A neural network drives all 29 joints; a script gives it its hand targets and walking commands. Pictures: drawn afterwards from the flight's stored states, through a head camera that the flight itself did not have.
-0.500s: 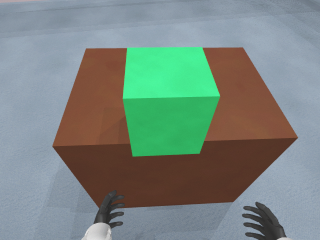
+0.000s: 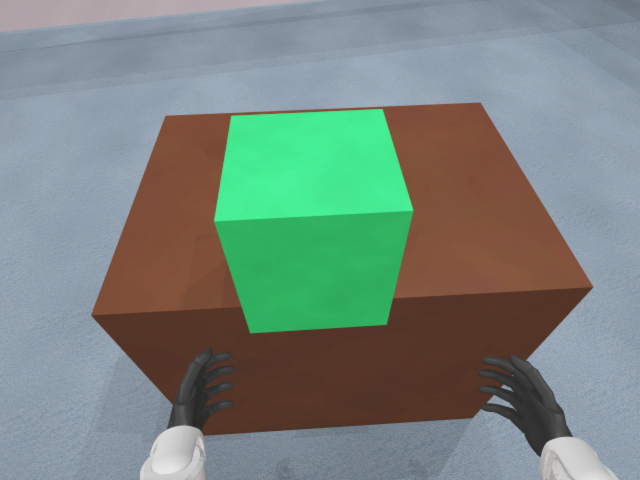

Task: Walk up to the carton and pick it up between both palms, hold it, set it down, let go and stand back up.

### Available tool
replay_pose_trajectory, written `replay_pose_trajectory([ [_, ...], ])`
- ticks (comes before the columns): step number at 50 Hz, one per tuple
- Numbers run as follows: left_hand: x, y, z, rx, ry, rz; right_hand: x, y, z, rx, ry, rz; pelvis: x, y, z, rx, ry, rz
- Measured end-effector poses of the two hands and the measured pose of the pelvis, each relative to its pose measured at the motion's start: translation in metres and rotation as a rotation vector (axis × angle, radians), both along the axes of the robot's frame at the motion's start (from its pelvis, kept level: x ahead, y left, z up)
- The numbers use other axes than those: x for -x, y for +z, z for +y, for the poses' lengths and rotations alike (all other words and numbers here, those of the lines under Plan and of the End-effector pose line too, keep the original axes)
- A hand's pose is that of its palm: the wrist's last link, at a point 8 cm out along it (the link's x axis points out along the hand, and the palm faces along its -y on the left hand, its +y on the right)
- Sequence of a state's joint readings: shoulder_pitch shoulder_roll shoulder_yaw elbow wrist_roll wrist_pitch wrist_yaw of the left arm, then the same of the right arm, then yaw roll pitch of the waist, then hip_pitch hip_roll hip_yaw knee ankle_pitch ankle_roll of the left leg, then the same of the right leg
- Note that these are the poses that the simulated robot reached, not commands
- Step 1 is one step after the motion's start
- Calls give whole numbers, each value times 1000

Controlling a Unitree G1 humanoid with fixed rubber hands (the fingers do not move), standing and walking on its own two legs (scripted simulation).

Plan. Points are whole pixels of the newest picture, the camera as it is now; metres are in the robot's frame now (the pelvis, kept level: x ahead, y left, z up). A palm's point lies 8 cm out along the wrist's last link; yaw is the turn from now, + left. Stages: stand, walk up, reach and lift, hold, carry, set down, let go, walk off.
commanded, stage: reach and lift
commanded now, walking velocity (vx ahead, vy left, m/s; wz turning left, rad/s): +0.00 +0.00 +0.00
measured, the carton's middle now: (313, 226) +0.45 +0.07 +0.05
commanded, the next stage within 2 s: none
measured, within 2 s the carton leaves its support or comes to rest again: neither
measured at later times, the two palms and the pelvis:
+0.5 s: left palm (177, 363) +0.23 +0.21 +0.04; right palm (538, 357) +0.26 -0.20 +0.04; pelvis -0.01 -0.01 +0.00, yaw +1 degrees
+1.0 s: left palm (176, 304) +0.28 +0.21 +0.09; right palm (533, 292) +0.32 -0.20 +0.09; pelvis +0.00 +0.00 +0.00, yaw +0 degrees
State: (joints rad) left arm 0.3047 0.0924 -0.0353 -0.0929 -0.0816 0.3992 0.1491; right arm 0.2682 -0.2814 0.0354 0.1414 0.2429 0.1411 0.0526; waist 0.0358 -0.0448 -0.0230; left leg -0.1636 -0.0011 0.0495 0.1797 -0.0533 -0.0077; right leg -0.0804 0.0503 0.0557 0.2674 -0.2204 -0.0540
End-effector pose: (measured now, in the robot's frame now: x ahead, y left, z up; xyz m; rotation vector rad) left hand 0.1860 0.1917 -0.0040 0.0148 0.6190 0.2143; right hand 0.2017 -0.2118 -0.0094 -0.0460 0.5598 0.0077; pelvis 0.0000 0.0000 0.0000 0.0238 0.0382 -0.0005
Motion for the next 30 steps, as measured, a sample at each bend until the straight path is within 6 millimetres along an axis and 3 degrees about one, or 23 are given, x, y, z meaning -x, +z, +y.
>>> replay_pose_trajectory([
  [3, -1, 0, 0, 4, 3, -7, -4, 5, 2, -7, -10, -39, 1, 0, -4, -2, 7, -3],
  [7, -17, 19, 5, -28, 10, -118, -21, 23, 2, -10, -19, -148, 6, -1, -8, -3, 9, -4],
  [14, -39, 27, 2, -3, 1, -156, -41, 24, 5, -9, -15, -155, 13, -2, -10, -2, 10, -11],
  [21, -47, 48, 9, -16, 17, -281, -57, 54, 12, -7, 18, -290, 12, -1, -9, -1, 13, -31],
  [30, -53, 49, 15, -4, 26, -316, -66, 49, 10, -2, 4, -266, 11, 0, -4, 3, 10, -42],
])
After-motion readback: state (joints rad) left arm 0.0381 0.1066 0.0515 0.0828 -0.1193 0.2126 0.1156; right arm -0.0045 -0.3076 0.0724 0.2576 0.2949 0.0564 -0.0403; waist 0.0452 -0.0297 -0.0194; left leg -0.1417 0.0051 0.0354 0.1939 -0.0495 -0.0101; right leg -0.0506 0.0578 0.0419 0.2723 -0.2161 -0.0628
